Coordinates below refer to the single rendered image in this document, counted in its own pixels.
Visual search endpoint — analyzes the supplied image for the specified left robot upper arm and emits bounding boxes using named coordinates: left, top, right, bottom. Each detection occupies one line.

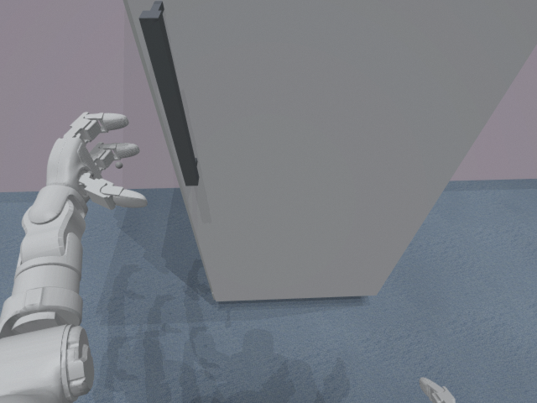
left=0, top=324, right=94, bottom=403

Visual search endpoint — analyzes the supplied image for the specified handle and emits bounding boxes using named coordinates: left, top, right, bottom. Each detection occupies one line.
left=139, top=1, right=199, bottom=186

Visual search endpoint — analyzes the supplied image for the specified fridge door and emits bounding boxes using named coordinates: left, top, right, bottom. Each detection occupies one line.
left=128, top=0, right=537, bottom=301

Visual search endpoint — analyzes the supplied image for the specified robot right hand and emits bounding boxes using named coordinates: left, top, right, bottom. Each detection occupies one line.
left=420, top=377, right=456, bottom=403

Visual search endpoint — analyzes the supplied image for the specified robot left hand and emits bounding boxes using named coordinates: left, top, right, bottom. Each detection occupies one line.
left=46, top=112, right=148, bottom=210

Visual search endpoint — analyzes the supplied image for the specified robot left forearm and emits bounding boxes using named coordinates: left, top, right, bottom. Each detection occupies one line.
left=0, top=185, right=88, bottom=339

